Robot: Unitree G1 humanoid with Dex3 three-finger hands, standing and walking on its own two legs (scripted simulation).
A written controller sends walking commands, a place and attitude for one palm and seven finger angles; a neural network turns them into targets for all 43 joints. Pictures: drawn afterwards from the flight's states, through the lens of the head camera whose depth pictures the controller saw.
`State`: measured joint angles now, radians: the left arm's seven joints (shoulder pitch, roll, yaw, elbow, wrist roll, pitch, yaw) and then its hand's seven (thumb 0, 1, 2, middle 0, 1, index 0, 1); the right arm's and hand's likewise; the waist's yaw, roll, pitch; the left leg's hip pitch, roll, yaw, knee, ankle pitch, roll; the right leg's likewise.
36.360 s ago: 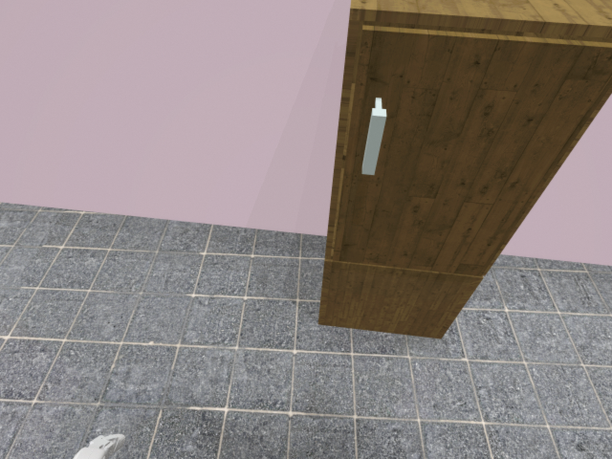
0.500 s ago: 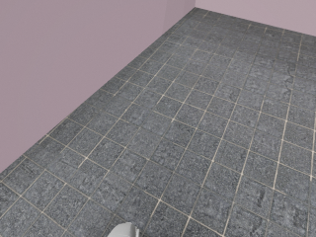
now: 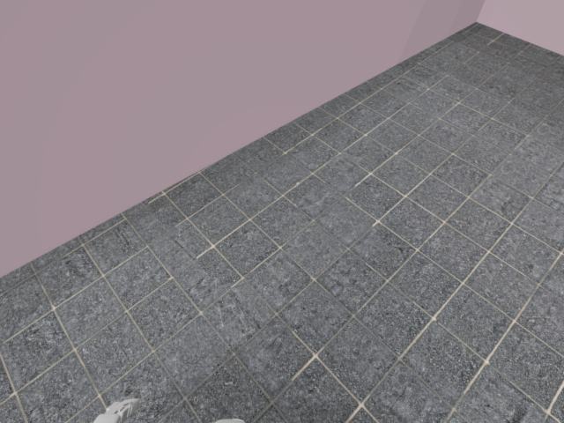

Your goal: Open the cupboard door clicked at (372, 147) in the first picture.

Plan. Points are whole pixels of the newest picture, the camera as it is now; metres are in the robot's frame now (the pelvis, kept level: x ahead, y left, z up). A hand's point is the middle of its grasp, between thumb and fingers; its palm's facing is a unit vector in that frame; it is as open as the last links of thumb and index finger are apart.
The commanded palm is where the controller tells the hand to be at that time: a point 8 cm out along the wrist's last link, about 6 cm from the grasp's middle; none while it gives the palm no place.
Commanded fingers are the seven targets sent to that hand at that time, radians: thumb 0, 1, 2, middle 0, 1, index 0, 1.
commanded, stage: turn to face it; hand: left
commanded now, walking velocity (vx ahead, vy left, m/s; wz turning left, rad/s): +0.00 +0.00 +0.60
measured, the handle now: out of the picture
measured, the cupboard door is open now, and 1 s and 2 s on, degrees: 40 40 40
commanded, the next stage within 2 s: none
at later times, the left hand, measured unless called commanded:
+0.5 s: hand out of the picture -0.02 +0.23 -0.17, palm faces +0.35 -0.90 -0.24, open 7.4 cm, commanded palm none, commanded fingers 0.00 0.90 0.90 -0.20 -0.30 -0.20 -0.30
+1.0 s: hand out of the picture -0.02 +0.16 -0.14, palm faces +0.57 -0.78 -0.26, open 7.4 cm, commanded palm none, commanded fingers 0.00 0.90 0.90 -0.20 -0.30 -0.20 -0.30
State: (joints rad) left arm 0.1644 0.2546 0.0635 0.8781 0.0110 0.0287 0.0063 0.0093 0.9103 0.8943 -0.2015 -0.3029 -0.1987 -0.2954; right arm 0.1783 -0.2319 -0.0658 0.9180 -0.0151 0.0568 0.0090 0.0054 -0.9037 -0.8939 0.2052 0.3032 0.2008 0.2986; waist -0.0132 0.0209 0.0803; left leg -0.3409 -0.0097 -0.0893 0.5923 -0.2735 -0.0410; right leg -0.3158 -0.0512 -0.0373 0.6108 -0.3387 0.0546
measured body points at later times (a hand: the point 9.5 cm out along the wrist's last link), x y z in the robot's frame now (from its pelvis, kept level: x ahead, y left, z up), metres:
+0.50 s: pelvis -0.01 +0.01 +0.00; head +0.03 +0.05 +0.45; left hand -0.04 +0.28 -0.15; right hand +0.18 -0.20 -0.12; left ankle -0.03 +0.11 -0.72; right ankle +0.00 -0.13 -0.67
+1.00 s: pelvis +0.02 -0.04 +0.02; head +0.07 -0.03 +0.46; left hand -0.05 +0.20 -0.12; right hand +0.23 -0.22 -0.14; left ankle -0.07 +0.07 -0.64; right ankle +0.07 -0.13 -0.72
